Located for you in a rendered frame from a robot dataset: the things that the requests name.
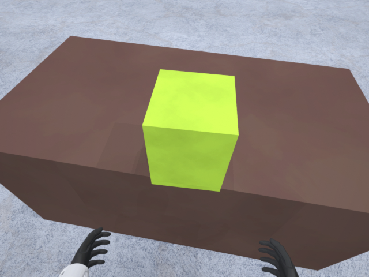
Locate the left robot forearm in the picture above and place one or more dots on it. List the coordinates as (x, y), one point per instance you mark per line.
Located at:
(75, 270)

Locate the robot right hand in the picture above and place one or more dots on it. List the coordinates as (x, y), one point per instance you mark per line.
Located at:
(282, 261)

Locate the carton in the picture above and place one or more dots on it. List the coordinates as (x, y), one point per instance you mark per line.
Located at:
(191, 129)

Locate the pedestal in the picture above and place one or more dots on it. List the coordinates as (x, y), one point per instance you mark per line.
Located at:
(72, 149)

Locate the robot left hand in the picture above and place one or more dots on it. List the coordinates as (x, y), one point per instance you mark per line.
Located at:
(86, 252)

